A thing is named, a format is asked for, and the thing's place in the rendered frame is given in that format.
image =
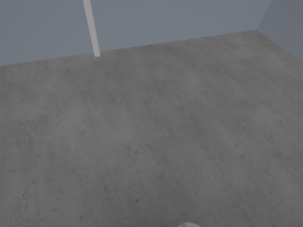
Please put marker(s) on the panel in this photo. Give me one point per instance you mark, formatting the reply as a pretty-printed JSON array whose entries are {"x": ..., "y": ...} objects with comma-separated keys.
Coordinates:
[{"x": 91, "y": 26}]

